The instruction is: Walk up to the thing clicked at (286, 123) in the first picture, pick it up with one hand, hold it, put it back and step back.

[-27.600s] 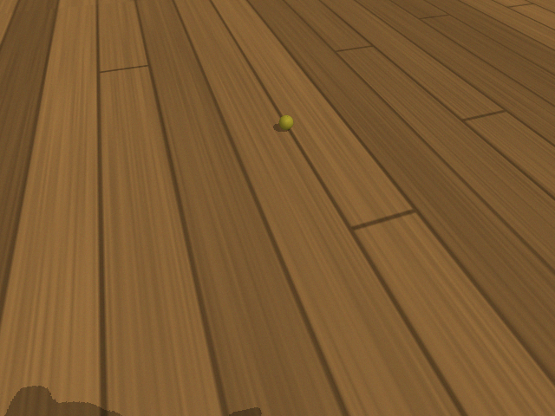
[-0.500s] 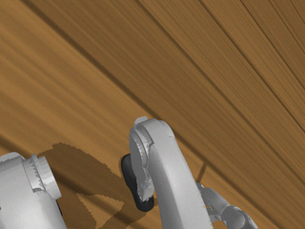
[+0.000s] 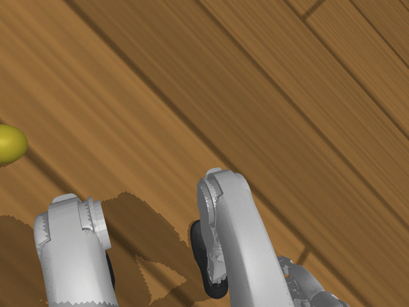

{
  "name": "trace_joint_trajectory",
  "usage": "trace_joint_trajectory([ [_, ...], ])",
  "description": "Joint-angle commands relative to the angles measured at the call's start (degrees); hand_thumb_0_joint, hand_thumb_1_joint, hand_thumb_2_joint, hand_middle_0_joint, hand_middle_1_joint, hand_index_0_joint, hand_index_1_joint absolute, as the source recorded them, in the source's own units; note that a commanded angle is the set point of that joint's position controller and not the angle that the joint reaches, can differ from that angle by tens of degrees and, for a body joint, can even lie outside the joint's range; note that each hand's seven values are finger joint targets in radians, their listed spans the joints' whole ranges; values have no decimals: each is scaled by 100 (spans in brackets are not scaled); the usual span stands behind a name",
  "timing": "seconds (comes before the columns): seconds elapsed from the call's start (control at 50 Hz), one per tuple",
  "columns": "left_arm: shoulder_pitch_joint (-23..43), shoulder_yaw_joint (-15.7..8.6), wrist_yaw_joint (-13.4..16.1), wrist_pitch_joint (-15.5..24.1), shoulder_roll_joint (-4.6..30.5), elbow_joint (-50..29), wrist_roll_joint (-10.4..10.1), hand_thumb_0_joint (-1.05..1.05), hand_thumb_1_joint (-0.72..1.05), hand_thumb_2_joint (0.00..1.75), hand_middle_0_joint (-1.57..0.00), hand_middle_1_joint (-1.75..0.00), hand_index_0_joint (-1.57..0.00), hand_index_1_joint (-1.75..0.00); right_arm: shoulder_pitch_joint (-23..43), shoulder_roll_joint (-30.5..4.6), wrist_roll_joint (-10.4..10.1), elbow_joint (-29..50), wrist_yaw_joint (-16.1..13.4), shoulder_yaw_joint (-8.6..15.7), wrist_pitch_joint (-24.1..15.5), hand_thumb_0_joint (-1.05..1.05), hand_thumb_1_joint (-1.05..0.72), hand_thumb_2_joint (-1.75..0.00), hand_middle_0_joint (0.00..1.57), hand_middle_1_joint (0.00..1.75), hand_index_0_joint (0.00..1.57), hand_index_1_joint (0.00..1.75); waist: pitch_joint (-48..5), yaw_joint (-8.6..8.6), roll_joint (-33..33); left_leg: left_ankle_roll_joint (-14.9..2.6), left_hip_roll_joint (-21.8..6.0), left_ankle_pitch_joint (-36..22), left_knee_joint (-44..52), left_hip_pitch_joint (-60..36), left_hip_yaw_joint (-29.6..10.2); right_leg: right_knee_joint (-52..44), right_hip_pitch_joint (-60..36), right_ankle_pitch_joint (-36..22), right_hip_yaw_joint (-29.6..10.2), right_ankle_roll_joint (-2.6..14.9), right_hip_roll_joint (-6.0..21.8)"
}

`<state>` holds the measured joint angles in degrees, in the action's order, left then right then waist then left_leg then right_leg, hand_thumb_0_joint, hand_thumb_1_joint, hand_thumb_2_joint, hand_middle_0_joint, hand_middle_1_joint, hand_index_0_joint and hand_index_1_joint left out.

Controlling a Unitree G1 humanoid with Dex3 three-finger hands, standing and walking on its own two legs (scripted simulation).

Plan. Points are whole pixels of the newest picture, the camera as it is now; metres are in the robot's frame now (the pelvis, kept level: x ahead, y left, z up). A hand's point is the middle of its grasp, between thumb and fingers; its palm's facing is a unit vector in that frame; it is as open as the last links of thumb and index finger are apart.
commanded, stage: withdraw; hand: left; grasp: from above
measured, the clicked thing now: (3, 143) +0.45 +0.35 -0.28
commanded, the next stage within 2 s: home in 0.56 s
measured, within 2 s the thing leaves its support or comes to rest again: neither
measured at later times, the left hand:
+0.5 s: hand out of the picture +0.41 +0.36 -0.12, palm faces -0.47 -0.10 -0.88, open 14.0 cm
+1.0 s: hand out of the picture +0.39 +0.33 -0.03, palm faces -0.34 -0.32 -0.89, open 11.1 cm
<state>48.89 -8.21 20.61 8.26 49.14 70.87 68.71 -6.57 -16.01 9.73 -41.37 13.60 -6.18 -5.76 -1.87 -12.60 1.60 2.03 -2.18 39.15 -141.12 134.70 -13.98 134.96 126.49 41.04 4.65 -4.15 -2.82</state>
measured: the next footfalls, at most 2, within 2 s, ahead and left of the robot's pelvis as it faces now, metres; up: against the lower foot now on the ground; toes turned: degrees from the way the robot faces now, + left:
none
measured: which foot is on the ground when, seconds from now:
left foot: down 0.00-1.00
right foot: down 0.00-1.00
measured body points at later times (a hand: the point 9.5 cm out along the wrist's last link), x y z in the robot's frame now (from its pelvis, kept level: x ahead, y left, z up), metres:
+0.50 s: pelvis -0.02 +0.00 +0.02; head +0.21 +0.10 +0.40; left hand +0.43 +0.36 -0.07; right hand +0.07 -0.28 -0.07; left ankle +0.07 +0.14 -0.29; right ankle +0.10 -0.14 -0.29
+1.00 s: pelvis -0.01 +0.00 +0.09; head +0.19 +0.06 +0.49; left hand +0.41 +0.34 +0.03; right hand +0.10 -0.25 -0.04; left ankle +0.07 +0.14 -0.29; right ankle +0.10 -0.14 -0.29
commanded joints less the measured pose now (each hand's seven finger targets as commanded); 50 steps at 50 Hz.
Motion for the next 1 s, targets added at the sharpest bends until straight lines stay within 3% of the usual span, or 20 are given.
trace_joint_trajectory([
  [0.0,1821,262,-596,-222,997,-1297,-360,0,-53,101,-6,-101,-5,-102,-1254,-1569,-301,153,-166,787,223,0,-90,-90,20,30,20,30,-3840,-59,-2141,-304,28,-946,2028,-3477,850,-1804,-1845,-1466,553,568,-162],
  [0.04,1773,303,-948,-231,1105,-1110,-441,0,-55,103,-7,-101,-6,-103,-1218,-1526,-388,220,-274,803,341,0,-90,-90,20,30,20,30,-3567,-35,-1650,-372,45,-743,2089,-3242,892,-2014,-1899,-1249,467,569,-170],
  [0.1,1733,477,-1352,-86,941,-881,-563,0,-54,103,-8,-101,-6,-103,-1151,-1396,-438,351,-442,710,478,0,-90,-90,20,30,20,30,-3056,-122,-1093,-453,88,-480,2106,-2720,980,-2249,-2049,-968,336,551,-135],
  [0.14,1657,406,-1489,71,1130,-789,-570,0,-54,103,-8,-101,-6,-103,-1109,-1381,-451,448,-547,632,529,0,-90,-90,20,30,20,30,-2907,-55,-814,-469,108,-406,2147,-2565,1007,-2367,-2190,-823,288,547,-115],
  [0.22,1747,289,-1540,482,1350,-680,-498,0,-54,103,-9,-101,-7,-103,-1020,-1344,-447,503,-696,506,563,0,-90,-91,20,30,20,30,-3053,66,-1018,-427,102,-443,2204,-2787,1014,-2270,-2112,-851,283,558,-82],
  [0.28,1797,263,-1346,814,1349,-431,-355,0,-54,103,-9,-101,-7,-103,-987,-1372,-404,502,-762,425,584,0,-90,-90,20,30,20,30,-3027,31,-1216,-378,97,-470,2198,-2933,987,-2134,-1925,-879,352,574,-80],
  [0.4,2330,93,-598,1209,1595,-311,117,0,-55,102,-7,-102,-7,-103,-1005,-1508,-209,400,-764,329,646,0,-90,-90,20,30,20,30,-3350,-69,-1846,-276,82,-762,1995,-3365,958,-1758,-1590,-1093,510,589,-62],
  [0.44,2627,-168,-318,1264,1960,-446,278,0,-56,102,-7,-102,-7,-103,-1049,-1569,-146,330,-747,344,628,0,-91,-90,20,30,20,30,-3711,-7,-2112,-248,82,-925,1872,-3618,958,-1608,-1510,-1207,534,588,-51],
  [0.48,2841,-263,-72,1266,2046,-581,358,0,-55,101,-7,-101,-7,-101,-1042,-1603,-85,305,-730,393,584,0,-90,-90,20,30,20,30,-3894,-39,-2481,-205,78,-915,1861,-3837,951,-1511,-1359,-1192,578,596,-35],
  [0.56,2652,-492,257,950,2111,-910,421,0,-54,100,-7,-100,-7,-100,-1135,-1602,-61,264,-715,572,516,0,-90,-90,20,30,20,30,-4547,89,-2911,-178,96,-938,2011,-4233,987,-1441,-1355,-1226,582,629,5],
  [0.62,2609,-316,255,584,1829,-898,297,0,-55,100,-7,-99,-6,-100,-1255,-1572,-123,230,-711,720,437,0,-91,-90,20,30,20,30,-4469,23,-2865,-201,91,-660,2155,-4114,1023,-1615,-1298,-1067,527,635,21],
  [0.64,2571,-105,181,437,1540,-744,280,0,-55,100,-7,-100,-7,-100,-1325,-1516,-144,162,-715,731,422,0,-90,-90,20,30,20,30,-4384,-50,-2693,-229,79,-683,2125,-4062,1058,-1726,-1345,-1129,494,626,6],
  [0.66,2625,-84,120,343,1536,-719,245,0,-47,92,-15,-92,-15,-92,-1353,-1518,-171,125,-716,731,426,0,-89,-89,20,30,20,30,-4339,-42,-2595,-254,94,-648,2142,-3935,1066,-1785,-1351,-1105,483,621,3],
  [0.68,2544,-82,39,263,1529,-698,165,0,-39,94,-23,-84,-20,-84,-1403,-1516,-204,132,-709,747,426,0,-89,-89,20,30,20,30,-4390,20,-2534,-273,104,-621,2173,-3905,1059,-1820,-1415,-1081,464,624,-3],
  [0.74,1947,-93,-284,-5,1350,-912,-155,0,-19,93,-22,-69,-20,-72,-1486,-1462,-321,173,-683,812,448,0,-89,-89,20,30,20,30,-4591,223,-2232,-315,131,-845,2395,-4006,1075,-2005,-1890,-1256,416,607,9],
  [0.8,1415,-61,-712,-190,1020,-1442,-617,0,5,91,-21,-57,-20,-59,-1502,-1363,-499,298,-681,940,517,0,-89,-90,20,30,20,30,-4885,409,-2003,-330,137,-1167,2656,-4324,1086,-2227,-2337,-1517,329,592,8],
  [0.86,632,-165,-1074,-335,885,-2211,-1202,0,29,88,-20,-45,-19,-46,-1392,-1265,-662,522,-698,1007,592,0,-90,-90,20,30,20,30,-4925,599,-1580,-384,126,-1216,2924,-4266,1111,-2618,-2882,-1558,238,550,-11],
  [0.9,155,-77,-1310,-423,400,-2786,-1722,0,45,87,-20,-41,-19,-42,-1278,-1154,-732,638,-719,1032,608,0,-90,-90,20,30,20,30,-4689,588,-1366,-402,121,-1175,3152,-4234,1096,-2860,-3093,-1556,197,529,4],
  [0.94,-254,-104,-1508,-530,196,-3300,-2229,0,61,88,-20,-38,-20,-39,-1108,-1083,-799,742,-781,1061,614,0,-90,-90,20,30,20,30,-4365,650,-1235,-419,100,-898,3443,-4297,1040,-3153,-3088,-1339,145,524,19],
  [0.98,-738,-149,-1668,-645,53,-3809,-2587,0,72,89,-20,-35,-20,-36,-962,-1050,-849,905,-828,1085,629,0,-90,-90,20,30,20,30,-4332,765,-1099,-424,74,-723,3706,-4432,1025,-3402,-3324,-1190,87,533,22],
])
